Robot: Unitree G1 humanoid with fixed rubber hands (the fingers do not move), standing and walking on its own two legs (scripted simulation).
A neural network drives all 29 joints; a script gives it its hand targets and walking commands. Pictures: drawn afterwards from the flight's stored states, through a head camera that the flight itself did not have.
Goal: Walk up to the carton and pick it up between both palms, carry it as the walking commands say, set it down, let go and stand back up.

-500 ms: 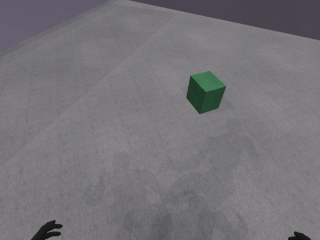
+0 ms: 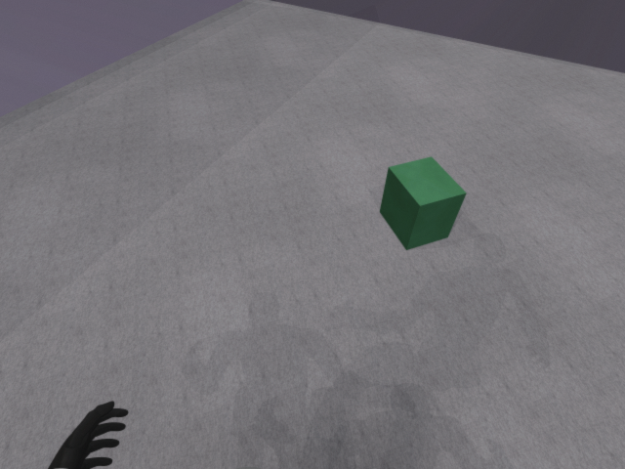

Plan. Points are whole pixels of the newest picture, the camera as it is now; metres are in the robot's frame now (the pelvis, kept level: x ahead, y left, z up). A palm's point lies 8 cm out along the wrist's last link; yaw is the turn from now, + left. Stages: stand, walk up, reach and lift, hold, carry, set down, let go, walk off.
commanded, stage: walk up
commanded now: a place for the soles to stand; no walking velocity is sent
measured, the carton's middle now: (419, 203) +1.20 -0.45 -0.61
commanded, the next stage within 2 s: none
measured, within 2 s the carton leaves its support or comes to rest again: neither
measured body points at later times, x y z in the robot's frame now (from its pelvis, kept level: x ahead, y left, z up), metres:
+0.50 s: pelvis +0.12 -0.04 -0.01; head +0.14 -0.01 +0.44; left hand +0.27 +0.29 -0.09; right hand +0.20 -0.41 -0.07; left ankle +0.15 +0.13 -0.70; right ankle +0.19 -0.18 -0.68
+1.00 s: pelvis +0.23 -0.11 +0.00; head +0.24 -0.07 +0.44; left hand +0.29 +0.23 -0.11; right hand +0.35 -0.47 -0.05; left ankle +0.26 +0.05 -0.70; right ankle +0.25 -0.23 -0.66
